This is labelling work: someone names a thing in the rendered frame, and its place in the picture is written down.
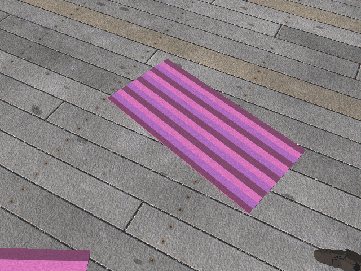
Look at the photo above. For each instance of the robot right hand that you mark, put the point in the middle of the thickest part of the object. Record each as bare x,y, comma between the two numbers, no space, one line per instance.
346,260

